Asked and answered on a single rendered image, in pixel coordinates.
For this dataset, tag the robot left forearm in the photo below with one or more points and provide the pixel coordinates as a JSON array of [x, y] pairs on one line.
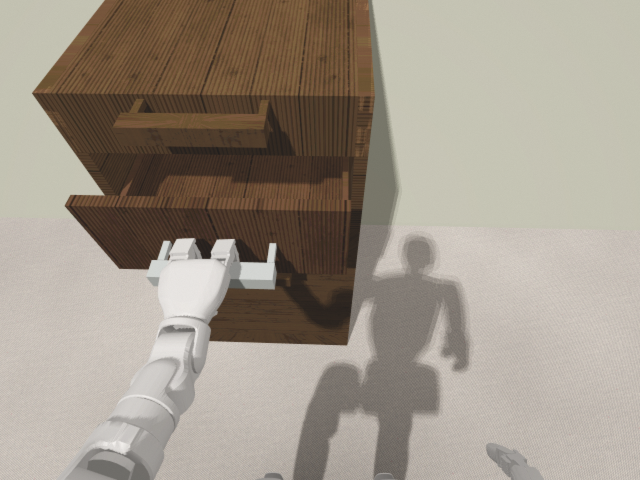
[[130, 444]]

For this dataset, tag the handle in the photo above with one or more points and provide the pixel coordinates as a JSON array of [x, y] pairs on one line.
[[283, 279], [244, 275], [192, 130]]

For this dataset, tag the left robot hand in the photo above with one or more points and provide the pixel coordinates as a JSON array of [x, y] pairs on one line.
[[192, 286]]

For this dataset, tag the right robot hand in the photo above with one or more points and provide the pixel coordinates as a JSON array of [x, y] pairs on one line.
[[513, 464]]

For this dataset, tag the cabinet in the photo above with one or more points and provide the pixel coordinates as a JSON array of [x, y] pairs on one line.
[[307, 64]]

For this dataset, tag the drawer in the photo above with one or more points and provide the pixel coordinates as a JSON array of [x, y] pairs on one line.
[[298, 202]]

